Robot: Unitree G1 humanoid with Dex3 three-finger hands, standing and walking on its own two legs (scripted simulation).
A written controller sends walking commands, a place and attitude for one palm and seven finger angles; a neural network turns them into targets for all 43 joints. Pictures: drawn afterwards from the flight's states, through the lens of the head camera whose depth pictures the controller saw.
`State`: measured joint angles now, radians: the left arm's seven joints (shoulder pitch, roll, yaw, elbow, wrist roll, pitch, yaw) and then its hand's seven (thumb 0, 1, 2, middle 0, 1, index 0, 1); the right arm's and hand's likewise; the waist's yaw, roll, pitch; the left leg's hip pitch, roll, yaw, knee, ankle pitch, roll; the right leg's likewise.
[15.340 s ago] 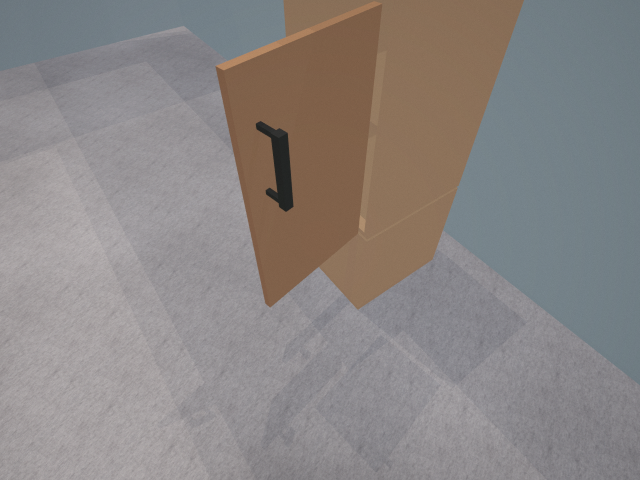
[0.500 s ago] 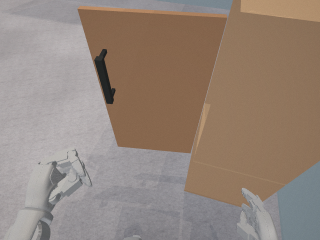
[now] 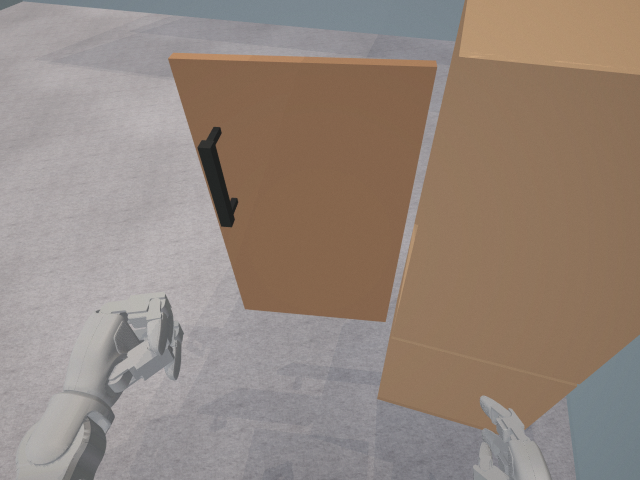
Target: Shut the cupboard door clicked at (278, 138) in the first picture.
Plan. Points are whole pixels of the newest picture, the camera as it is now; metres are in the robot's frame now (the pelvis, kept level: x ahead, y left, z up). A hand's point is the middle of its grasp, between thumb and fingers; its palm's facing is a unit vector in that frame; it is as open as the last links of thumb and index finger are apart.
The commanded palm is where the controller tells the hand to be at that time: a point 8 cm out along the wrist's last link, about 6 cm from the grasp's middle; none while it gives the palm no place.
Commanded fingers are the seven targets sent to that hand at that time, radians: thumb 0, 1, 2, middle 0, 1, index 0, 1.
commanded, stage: raise the hand and make a fist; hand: left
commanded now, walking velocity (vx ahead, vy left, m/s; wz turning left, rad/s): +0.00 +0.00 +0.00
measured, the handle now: (221, 179) +0.51 +0.19 +0.10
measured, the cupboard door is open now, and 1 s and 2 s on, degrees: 100 100 100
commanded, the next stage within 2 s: bring the fist close to the handle in 0.22 s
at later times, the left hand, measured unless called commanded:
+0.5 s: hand (177, 337) +0.24 +0.17 +0.11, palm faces +0.02 -1.00 -0.07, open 3.1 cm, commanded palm +0.23 +0.22 +0.11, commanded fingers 0.00 0.90 0.90 -1.30 -1.50 -1.30 -1.50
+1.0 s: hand (213, 266) +0.34 +0.16 +0.10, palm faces -0.06 -1.00 -0.03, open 3.1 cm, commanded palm +0.33 +0.22 +0.11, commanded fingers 0.00 0.90 0.90 -1.30 -1.50 -1.30 -1.50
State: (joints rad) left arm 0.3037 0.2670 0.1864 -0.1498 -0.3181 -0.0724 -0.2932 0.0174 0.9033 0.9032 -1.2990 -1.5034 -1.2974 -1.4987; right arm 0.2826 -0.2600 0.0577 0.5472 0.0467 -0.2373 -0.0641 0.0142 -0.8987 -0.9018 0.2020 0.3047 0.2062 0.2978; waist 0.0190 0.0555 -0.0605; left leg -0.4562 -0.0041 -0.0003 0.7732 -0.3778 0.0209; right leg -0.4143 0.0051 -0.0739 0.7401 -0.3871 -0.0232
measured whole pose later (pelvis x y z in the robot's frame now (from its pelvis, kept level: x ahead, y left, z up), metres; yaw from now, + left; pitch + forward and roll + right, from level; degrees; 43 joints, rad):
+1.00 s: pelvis +0.01 -0.01 +0.00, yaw -1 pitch +5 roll +0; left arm -0.17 0.28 0.18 0.29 -0.25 -0.10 -0.24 0.02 0.90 0.90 -1.30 -1.50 -1.30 -1.50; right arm 0.26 -0.27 0.04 0.62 0.04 -0.19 -0.07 0.01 -0.90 -0.90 0.20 0.30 0.20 0.30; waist -0.01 0.04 -0.04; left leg -0.46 0.00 0.01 0.72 -0.36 0.01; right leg -0.44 0.01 -0.06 0.72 -0.38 -0.03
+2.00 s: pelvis -0.01 -0.01 +0.00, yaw -1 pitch +8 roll +0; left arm -0.61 0.34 0.24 0.86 -0.20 -0.25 -0.24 0.02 0.90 0.90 -1.30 -1.50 -1.30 -1.50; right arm 0.29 -0.26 0.03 0.64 0.05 -0.06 -0.05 0.01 -0.90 -0.90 0.20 0.30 0.20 0.30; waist -0.06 0.03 -0.05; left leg -0.54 0.01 0.02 0.75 -0.34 0.01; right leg -0.51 0.02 -0.05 0.73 -0.35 -0.03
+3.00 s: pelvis +0.00 +0.00 -0.02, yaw -3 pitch +20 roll -2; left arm -1.18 0.61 0.32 1.32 -0.10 -0.25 -0.45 0.02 0.88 0.92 -1.30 -1.50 -1.30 -1.50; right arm 0.42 -0.29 0.04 0.68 0.00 -0.04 -0.04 0.00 -0.90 -0.90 0.20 0.30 0.21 0.30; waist -0.23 0.05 -0.06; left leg -0.86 0.03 0.02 0.91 -0.40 0.03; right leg -0.83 0.04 -0.05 0.85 -0.38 -0.02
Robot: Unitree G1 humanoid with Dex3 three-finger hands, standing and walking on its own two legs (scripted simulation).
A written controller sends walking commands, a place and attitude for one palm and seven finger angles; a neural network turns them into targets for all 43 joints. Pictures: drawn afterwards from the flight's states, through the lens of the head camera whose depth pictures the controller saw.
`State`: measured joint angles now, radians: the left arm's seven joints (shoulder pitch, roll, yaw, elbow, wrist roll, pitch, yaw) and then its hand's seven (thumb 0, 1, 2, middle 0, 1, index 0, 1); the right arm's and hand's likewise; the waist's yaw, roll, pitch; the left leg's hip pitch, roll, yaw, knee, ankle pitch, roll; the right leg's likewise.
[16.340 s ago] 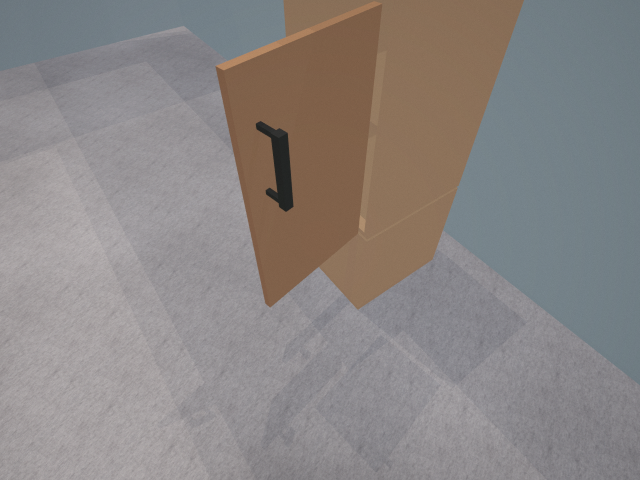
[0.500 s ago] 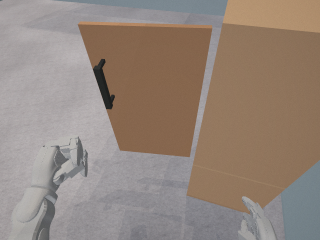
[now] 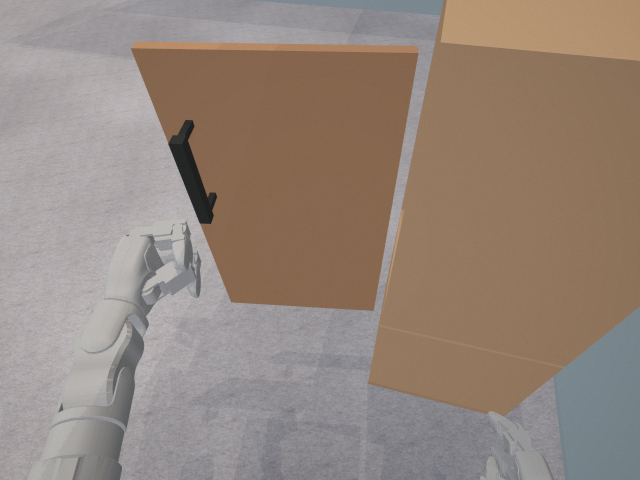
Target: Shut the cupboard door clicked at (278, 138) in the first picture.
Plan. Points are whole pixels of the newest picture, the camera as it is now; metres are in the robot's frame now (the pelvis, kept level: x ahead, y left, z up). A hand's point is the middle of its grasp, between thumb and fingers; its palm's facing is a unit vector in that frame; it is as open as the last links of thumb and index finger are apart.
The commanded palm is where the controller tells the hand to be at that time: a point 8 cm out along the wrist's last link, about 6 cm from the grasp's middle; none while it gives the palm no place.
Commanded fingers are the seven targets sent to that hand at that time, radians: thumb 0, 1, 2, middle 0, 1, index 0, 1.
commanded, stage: bring the fist close to the handle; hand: left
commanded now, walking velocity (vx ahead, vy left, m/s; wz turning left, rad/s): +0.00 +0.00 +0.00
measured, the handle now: (197, 174) +0.50 +0.21 +0.10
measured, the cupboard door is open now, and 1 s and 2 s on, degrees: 100 100 85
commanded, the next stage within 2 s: push the door shut along its arc in 0.72 s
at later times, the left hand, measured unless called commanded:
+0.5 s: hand (208, 214) +0.42 +0.17 +0.11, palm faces -0.01 -1.00 -0.01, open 3.1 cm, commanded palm +0.38 +0.23 +0.10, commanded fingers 0.00 0.90 0.90 -1.30 -1.50 -1.30 -1.50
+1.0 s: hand (209, 218) +0.41 +0.17 +0.10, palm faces -0.05 -1.00 -0.02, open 3.1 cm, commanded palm +0.40 +0.22 +0.10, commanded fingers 0.00 0.90 0.90 -1.30 -1.50 -1.30 -1.50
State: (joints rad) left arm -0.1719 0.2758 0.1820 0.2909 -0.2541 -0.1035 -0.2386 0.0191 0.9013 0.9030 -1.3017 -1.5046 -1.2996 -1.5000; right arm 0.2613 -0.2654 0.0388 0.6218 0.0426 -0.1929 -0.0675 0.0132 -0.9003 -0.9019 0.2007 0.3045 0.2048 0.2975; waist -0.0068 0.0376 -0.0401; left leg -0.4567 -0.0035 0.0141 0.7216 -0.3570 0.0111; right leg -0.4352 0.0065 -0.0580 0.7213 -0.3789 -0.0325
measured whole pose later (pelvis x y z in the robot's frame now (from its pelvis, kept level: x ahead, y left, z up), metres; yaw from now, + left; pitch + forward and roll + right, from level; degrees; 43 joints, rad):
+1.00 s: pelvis -0.01 +0.00 +0.00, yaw -1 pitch +8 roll +0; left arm -0.61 0.34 0.24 0.86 -0.20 -0.25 -0.24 0.02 0.90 0.90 -1.30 -1.50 -1.30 -1.50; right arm 0.29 -0.26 0.03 0.64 0.05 -0.06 -0.05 0.01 -0.90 -0.90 0.20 0.30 0.20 0.30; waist -0.06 0.03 -0.05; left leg -0.54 0.01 0.02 0.75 -0.34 0.01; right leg -0.51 0.02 -0.05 0.73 -0.35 -0.03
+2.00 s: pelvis -0.01 +0.01 -0.03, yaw -3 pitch +20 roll -2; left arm -1.18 0.61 0.32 1.32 -0.10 -0.25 -0.45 0.02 0.88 0.92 -1.30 -1.50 -1.30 -1.50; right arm 0.42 -0.29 0.04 0.68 0.00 -0.04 -0.04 0.00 -0.90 -0.90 0.20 0.30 0.21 0.30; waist -0.23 0.05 -0.06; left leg -0.86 0.03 0.02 0.91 -0.40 0.03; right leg -0.83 0.04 -0.05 0.85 -0.38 -0.02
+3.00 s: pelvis +0.00 +0.01 -0.05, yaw -3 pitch +28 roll -4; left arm -1.36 0.50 0.34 1.29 0.11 -0.21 0.12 0.01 0.91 0.93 -1.30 -1.50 -1.29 -1.50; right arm 0.52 -0.24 0.03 0.65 -0.11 -0.04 0.10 0.00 -0.90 -0.90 0.20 0.30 0.21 0.30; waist -0.30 0.08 -0.10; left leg -1.05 0.04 0.00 1.01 -0.45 0.02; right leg -1.00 0.05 -0.07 0.93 -0.42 -0.03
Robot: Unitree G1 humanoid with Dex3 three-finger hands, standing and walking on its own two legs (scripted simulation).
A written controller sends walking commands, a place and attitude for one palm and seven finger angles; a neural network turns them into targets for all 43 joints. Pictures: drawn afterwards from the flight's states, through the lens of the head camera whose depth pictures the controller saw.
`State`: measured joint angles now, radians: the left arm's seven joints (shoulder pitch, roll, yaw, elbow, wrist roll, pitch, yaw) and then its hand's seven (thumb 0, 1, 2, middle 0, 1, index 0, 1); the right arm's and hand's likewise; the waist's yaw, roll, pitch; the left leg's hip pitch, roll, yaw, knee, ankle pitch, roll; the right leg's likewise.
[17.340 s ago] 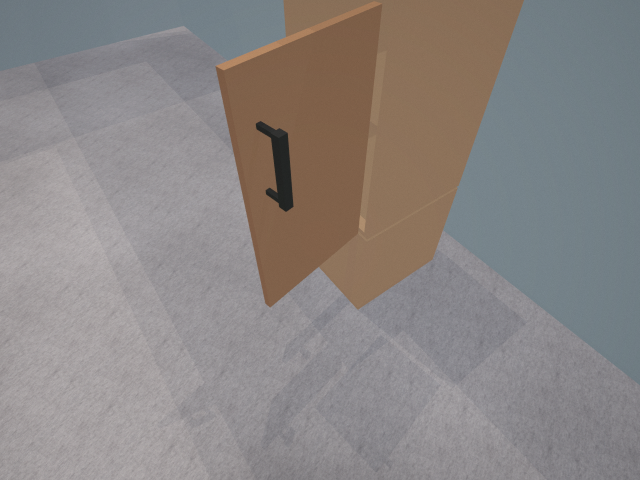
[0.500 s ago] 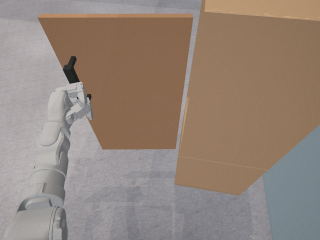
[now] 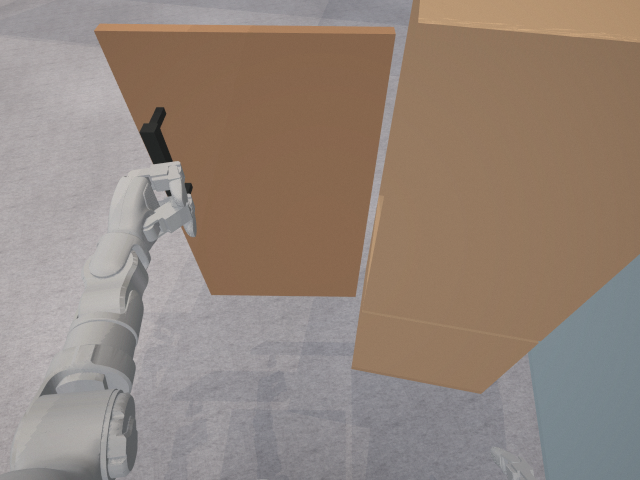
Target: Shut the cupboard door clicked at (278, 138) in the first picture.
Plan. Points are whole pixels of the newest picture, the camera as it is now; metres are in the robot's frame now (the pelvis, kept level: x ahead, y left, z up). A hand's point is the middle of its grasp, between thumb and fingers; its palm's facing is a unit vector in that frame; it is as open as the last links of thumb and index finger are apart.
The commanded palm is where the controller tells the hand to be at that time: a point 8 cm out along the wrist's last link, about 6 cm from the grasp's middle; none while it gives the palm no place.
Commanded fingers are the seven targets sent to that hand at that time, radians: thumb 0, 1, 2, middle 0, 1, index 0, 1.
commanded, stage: push the door shut along its arc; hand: left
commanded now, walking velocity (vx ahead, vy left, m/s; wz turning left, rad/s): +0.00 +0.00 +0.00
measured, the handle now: (171, 164) +0.51 +0.21 +0.10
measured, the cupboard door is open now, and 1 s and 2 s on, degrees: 100 85 62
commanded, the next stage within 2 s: pull the fist back off the door in 1.62 s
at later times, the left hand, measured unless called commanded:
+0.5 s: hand (203, 168) +0.49 +0.16 +0.11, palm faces -0.17 -0.99 -0.01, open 3.1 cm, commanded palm +0.49 +0.21 +0.10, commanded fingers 0.00 0.90 0.90 -1.30 -1.50 -1.30 -1.50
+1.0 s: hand (232, 141) +0.55 +0.13 +0.11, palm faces -0.29 -0.96 -0.01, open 3.1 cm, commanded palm +0.56 +0.18 +0.10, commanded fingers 0.00 0.90 0.90 -1.30 -1.50 -1.30 -1.50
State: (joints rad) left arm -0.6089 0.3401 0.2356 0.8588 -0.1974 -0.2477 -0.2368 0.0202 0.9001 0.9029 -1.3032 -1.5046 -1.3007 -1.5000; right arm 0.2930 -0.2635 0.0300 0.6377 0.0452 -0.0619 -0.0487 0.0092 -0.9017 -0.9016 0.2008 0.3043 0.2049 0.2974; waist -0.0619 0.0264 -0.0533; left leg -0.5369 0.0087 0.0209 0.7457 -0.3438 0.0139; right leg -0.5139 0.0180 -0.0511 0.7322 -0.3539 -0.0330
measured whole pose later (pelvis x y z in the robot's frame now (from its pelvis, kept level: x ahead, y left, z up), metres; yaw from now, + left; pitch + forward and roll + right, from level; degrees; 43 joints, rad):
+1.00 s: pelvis +0.00 +0.01 -0.02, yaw -2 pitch +20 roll -2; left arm -1.18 0.61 0.32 1.32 -0.10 -0.25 -0.45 0.02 0.88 0.92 -1.30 -1.50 -1.30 -1.50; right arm 0.42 -0.29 0.04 0.68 0.00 -0.04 -0.04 0.00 -0.90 -0.90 0.20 0.30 0.21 0.30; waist -0.23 0.05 -0.06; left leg -0.86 0.03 0.02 0.91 -0.40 0.03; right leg -0.83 0.04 -0.05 0.85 -0.38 -0.02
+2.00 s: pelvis +0.01 +0.01 -0.04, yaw -2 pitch +28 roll -4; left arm -1.36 0.50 0.34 1.29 0.11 -0.21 0.12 0.01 0.91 0.93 -1.30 -1.50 -1.29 -1.50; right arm 0.52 -0.24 0.03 0.65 -0.11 -0.04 0.10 0.00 -0.90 -0.90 0.20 0.30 0.21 0.30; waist -0.30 0.08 -0.10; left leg -1.05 0.04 0.00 1.01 -0.45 0.02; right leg -1.00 0.05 -0.07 0.93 -0.42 -0.03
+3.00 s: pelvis +0.01 -0.01 +0.00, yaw -3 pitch +11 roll +0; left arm -0.65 0.30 0.30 0.88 -0.15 -0.30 -0.07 0.02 0.90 0.90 -1.30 -1.50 -1.30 -1.50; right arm 0.48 -0.26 -0.01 0.66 0.03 0.01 0.01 0.01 -0.90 -0.90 0.20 0.30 0.20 0.30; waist -0.11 0.06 -0.10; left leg -0.58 0.04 0.05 0.74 -0.36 0.00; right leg -0.58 0.06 -0.01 0.73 -0.35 -0.04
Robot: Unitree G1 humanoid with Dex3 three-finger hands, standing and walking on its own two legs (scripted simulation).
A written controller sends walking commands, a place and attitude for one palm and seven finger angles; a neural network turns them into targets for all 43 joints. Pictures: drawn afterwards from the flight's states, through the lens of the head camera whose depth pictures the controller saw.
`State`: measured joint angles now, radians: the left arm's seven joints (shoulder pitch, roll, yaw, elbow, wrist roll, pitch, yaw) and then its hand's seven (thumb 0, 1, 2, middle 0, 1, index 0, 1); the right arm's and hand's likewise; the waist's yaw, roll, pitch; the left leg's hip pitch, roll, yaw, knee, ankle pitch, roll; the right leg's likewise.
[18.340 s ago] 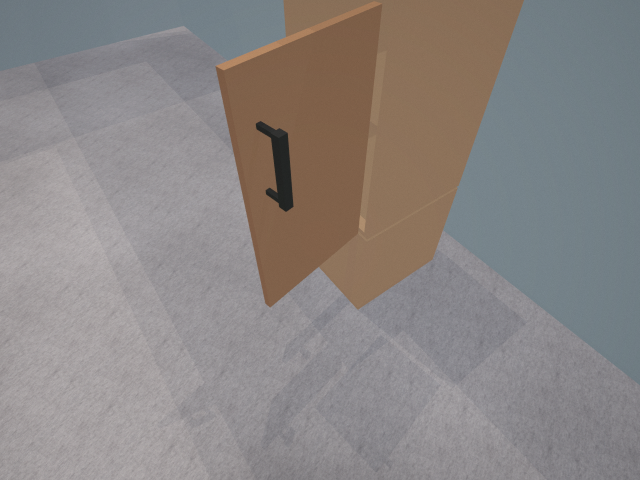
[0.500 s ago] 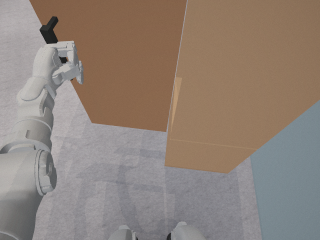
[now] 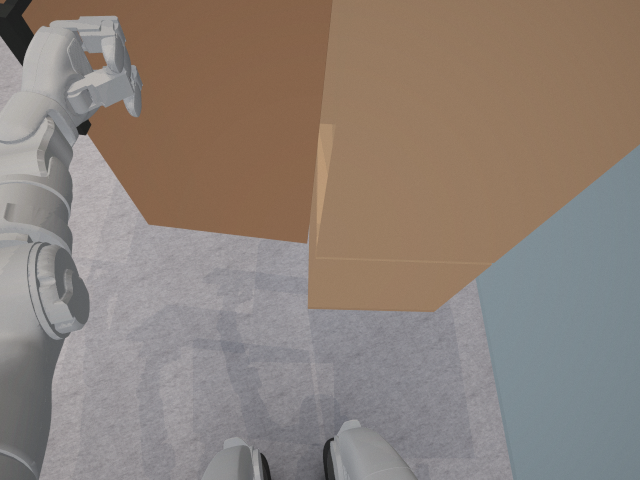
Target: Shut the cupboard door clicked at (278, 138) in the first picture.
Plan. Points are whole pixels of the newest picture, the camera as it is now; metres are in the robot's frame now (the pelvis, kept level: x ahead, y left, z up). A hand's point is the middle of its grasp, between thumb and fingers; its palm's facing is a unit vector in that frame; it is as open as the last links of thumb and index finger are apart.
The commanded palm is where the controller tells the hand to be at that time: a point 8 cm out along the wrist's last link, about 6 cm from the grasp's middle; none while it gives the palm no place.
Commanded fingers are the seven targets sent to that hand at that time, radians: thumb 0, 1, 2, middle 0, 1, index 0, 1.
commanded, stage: push the door shut along its arc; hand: left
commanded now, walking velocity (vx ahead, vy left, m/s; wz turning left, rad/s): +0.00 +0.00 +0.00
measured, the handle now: (54, 67) +0.58 +0.22 +0.13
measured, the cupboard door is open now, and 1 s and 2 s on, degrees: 85 62 62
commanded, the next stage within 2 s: pull the fist back off the door in 0.62 s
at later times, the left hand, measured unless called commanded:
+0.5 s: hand (144, 55) +0.59 +0.12 +0.13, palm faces -0.33 -0.95 +0.00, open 3.0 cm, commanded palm +0.61 +0.14 +0.13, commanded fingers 0.00 0.90 0.90 -1.30 -1.50 -1.30 -1.50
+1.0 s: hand (180, 40) +0.63 +0.08 +0.12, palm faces +0.08 -0.99 -0.07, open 3.1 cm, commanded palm +0.59 +0.11 +0.13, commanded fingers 0.00 0.90 0.90 -1.30 -1.50 -1.30 -1.50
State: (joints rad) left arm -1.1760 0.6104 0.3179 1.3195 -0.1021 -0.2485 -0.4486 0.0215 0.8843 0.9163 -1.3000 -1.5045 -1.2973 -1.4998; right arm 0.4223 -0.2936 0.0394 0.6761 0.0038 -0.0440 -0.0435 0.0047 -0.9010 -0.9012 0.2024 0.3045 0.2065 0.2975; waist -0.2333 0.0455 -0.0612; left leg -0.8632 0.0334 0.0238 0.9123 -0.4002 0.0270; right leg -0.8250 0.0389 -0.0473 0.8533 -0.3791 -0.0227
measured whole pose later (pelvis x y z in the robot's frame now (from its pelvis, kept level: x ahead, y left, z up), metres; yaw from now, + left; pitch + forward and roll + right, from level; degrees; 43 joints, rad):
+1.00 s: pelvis +0.01 +0.00 -0.02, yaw +0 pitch +28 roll -4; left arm -1.36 0.50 0.34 1.29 0.11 -0.21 0.12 0.01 0.91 0.93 -1.30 -1.50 -1.29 -1.50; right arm 0.52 -0.24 0.03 0.65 -0.11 -0.04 0.10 0.00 -0.90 -0.90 0.20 0.30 0.21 0.30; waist -0.30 0.08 -0.10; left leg -1.05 0.04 0.00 1.01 -0.45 0.02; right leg -1.00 0.05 -0.07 0.93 -0.42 -0.03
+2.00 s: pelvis +0.01 -0.02 +0.02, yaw -1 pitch +11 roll +0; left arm -0.65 0.30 0.30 0.88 -0.15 -0.30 -0.07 0.02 0.90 0.90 -1.30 -1.50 -1.30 -1.50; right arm 0.48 -0.26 -0.01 0.66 0.03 0.01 0.01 0.01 -0.90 -0.90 0.20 0.30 0.20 0.30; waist -0.11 0.06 -0.10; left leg -0.58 0.04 0.05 0.74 -0.36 0.00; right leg -0.58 0.06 -0.01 0.73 -0.35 -0.04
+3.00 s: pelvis +0.02 -0.01 +0.06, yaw +2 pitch -4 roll +0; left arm 0.50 0.36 0.35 -0.36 -0.08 -0.08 0.11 0.02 0.89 0.90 -0.34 -0.45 -0.34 -0.45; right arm 0.23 -0.24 0.01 0.64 0.01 -0.06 -0.07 0.01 -0.90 -0.90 0.20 0.30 0.20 0.30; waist 0.06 0.09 -0.01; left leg -0.10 0.00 0.02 0.42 -0.24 0.02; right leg -0.07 0.02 -0.03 0.39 -0.25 -0.02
